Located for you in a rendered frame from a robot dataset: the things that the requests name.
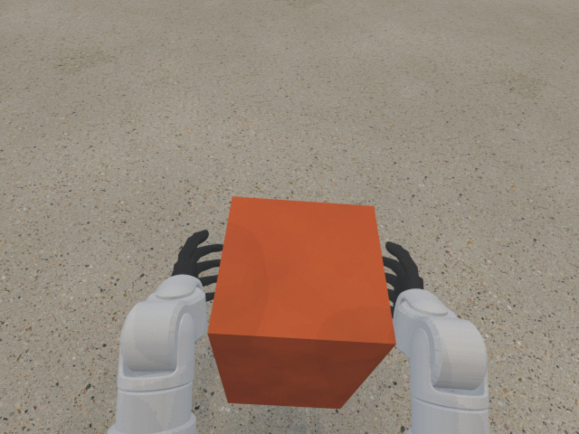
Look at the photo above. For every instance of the right robot hand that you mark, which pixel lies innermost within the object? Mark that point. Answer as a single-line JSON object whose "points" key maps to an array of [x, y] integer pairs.
{"points": [[405, 269]]}

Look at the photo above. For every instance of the robot right forearm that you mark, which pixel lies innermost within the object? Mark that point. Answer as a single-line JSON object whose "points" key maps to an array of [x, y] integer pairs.
{"points": [[448, 366]]}

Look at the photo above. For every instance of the left robot hand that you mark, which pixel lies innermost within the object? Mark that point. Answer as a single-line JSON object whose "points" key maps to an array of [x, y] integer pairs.
{"points": [[190, 254]]}

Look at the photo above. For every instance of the carton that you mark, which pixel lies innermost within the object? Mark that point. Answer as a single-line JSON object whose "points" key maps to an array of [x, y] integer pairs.
{"points": [[301, 314]]}

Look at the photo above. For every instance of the robot left forearm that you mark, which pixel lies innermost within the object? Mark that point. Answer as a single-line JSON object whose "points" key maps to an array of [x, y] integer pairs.
{"points": [[157, 360]]}

